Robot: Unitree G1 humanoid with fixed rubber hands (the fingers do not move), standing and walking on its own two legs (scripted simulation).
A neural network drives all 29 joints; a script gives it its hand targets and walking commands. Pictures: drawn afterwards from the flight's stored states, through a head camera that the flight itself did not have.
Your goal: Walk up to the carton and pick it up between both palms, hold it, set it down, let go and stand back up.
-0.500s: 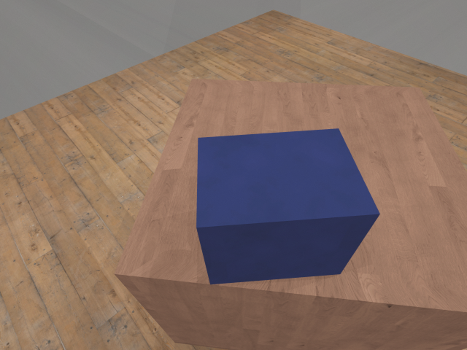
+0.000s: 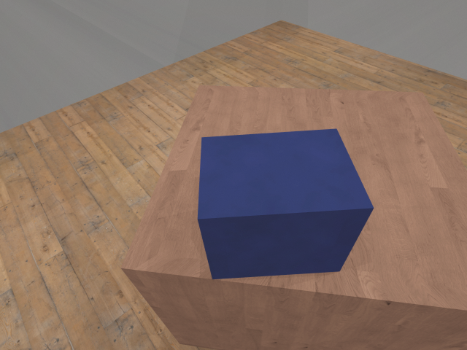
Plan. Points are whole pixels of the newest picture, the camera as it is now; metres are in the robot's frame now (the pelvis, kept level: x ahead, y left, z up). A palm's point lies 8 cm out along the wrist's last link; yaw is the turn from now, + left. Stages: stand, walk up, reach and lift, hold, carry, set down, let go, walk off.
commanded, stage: walk up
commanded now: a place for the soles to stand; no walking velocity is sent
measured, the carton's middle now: (272, 206) +0.40 -0.03 +0.01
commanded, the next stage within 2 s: reach and lift in 1.44 s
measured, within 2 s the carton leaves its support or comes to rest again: neither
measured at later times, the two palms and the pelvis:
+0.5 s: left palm out of the picture +0.02 +0.28 -0.12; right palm out of the picture +0.03 -0.31 -0.13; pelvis -0.02 -0.02 +0.00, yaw +0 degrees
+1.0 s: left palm out of the picture +0.02 +0.26 -0.11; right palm out of the picture +0.01 -0.33 -0.13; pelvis -0.04 -0.04 +0.00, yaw +1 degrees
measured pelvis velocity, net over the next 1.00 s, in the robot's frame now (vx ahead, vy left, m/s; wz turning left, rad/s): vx -0.04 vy -0.04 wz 0.01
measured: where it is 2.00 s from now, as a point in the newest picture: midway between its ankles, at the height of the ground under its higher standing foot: outside the picture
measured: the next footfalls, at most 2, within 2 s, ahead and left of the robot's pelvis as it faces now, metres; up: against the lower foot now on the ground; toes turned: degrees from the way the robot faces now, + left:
none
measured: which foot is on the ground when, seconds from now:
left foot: down 0.00-1.00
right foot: down 0.00-1.00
